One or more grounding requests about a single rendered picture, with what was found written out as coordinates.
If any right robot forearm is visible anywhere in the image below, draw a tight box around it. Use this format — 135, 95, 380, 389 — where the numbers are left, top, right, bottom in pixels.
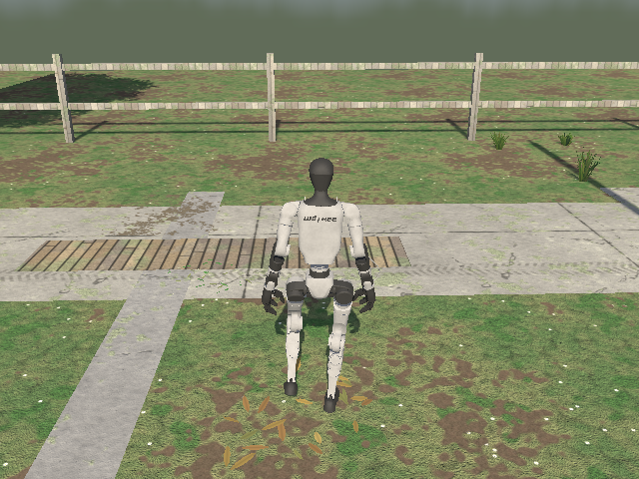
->
355, 243, 374, 290

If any right robot upper arm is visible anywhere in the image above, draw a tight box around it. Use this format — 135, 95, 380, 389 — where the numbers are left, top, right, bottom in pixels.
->
341, 202, 365, 258

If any left robot upper arm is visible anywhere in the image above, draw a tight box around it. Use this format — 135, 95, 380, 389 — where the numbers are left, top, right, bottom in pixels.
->
275, 201, 300, 257

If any robot torso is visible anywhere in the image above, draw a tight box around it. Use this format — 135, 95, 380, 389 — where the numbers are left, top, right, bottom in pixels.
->
297, 197, 343, 299

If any robot left hand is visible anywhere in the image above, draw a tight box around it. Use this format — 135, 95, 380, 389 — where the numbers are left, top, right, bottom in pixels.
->
262, 288, 285, 315

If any robot left shin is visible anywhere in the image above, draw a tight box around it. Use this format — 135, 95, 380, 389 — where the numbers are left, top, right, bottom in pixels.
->
286, 315, 300, 382

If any left robot forearm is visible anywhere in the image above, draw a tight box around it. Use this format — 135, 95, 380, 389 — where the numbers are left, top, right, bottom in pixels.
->
264, 242, 285, 291

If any robot right hand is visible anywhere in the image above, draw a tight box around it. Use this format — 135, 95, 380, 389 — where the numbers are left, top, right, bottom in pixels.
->
352, 287, 376, 313

